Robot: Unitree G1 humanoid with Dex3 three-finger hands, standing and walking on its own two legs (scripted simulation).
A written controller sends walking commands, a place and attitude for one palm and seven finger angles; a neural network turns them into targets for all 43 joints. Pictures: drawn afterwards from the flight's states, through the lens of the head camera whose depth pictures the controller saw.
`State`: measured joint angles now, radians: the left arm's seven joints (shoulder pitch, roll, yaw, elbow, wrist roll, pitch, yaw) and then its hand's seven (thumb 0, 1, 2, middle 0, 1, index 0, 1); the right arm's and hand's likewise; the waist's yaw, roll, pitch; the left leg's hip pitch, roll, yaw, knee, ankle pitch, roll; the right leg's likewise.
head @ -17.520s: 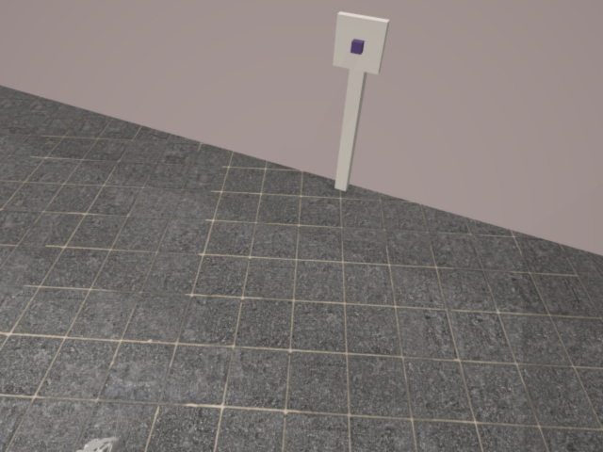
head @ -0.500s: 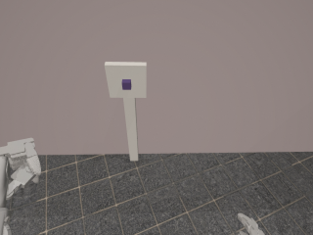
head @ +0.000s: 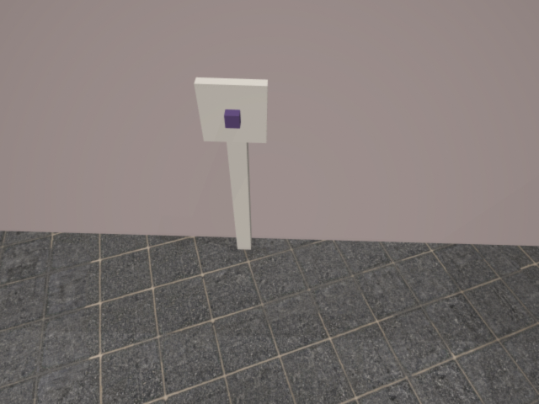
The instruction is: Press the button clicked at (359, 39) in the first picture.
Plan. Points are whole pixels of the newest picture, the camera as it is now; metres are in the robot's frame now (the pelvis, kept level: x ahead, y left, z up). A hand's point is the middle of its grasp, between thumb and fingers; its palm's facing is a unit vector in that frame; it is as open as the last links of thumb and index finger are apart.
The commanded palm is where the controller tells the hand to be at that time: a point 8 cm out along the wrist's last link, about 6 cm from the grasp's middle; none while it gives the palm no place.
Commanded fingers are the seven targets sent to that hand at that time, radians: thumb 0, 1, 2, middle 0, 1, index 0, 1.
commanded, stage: let the arm hang, fingers relaxed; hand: left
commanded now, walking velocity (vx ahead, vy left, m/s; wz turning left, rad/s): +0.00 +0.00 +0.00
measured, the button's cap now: (232, 118) +0.78 +0.15 -0.05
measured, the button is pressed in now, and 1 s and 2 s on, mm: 0 0 0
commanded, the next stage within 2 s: stand and wait in 0.58 s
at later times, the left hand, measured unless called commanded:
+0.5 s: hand out of the picture -0.01 +0.14 -0.18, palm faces +0.05 -0.99 -0.13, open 7.4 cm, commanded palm none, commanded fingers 0.00 0.90 0.90 -0.20 -0.30 -0.20 -0.30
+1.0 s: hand out of the picture -0.03 +0.15 -0.17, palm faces +0.05 -0.98 -0.18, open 7.4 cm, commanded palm none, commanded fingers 0.00 0.90 0.90 -0.20 -0.30 -0.20 -0.30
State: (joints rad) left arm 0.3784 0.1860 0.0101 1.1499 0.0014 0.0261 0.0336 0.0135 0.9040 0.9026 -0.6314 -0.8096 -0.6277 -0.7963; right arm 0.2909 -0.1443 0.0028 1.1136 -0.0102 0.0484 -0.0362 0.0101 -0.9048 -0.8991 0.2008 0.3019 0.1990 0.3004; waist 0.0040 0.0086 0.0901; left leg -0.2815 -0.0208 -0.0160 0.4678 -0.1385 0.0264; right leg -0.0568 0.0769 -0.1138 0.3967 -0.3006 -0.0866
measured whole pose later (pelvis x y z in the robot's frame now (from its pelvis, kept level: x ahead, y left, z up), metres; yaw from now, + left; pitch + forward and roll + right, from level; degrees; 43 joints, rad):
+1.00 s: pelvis +0.02 +0.00 +0.00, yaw -1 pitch -3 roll +1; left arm 0.36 0.10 0.01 1.17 0.00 -0.01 0.05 0.01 0.91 0.90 -0.20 -0.30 -0.20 -0.29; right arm 0.30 -0.11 0.00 1.16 -0.01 0.01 -0.05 0.01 -0.91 -0.90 0.20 0.30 0.20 0.30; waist 0.00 0.01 0.06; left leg -0.23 -0.03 0.01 0.44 -0.16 0.03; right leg -0.03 0.06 -0.09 0.39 -0.33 -0.08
